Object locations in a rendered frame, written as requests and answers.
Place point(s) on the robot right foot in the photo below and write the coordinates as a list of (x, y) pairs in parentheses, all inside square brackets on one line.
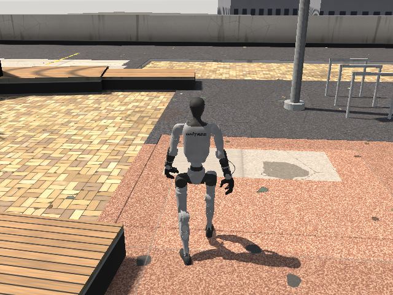
[(209, 232)]

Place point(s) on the robot left upper arm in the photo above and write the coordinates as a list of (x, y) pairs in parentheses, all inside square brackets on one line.
[(177, 129)]

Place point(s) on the robot right forearm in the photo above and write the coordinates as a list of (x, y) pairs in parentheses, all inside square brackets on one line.
[(225, 166)]

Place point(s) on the left robot hand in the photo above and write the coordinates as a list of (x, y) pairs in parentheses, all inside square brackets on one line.
[(173, 170)]

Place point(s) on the humanoid robot torso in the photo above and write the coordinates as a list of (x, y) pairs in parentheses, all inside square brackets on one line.
[(196, 141)]

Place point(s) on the robot left forearm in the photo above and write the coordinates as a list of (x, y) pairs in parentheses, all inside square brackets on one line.
[(169, 160)]

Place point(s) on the right robot hand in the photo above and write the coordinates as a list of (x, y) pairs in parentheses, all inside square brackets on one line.
[(230, 185)]

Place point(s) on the robot right upper arm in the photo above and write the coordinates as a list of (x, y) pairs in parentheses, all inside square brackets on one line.
[(218, 139)]

